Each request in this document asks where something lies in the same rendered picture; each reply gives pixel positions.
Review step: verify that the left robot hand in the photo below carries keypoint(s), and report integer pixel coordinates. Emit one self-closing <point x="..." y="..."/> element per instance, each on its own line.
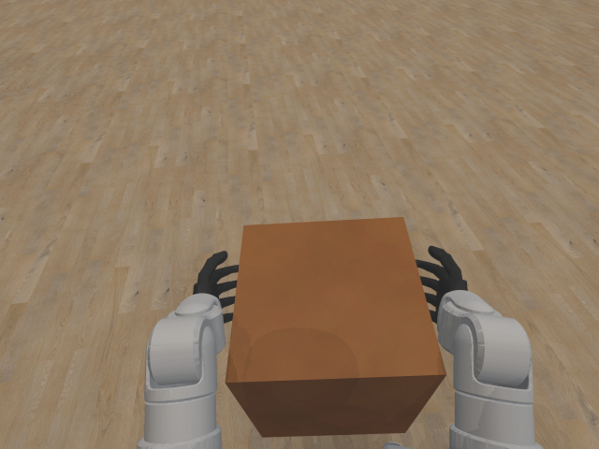
<point x="209" y="276"/>

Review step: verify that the right robot hand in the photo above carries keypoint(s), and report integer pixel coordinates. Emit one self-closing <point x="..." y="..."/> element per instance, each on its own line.
<point x="449" y="275"/>

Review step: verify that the right robot forearm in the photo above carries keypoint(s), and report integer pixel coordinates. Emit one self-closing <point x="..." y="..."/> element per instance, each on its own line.
<point x="493" y="375"/>

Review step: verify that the carton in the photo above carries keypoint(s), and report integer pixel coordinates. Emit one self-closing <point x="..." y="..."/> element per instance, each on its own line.
<point x="331" y="331"/>

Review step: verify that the left robot forearm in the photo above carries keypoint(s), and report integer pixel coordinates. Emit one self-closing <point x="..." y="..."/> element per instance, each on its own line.
<point x="181" y="377"/>

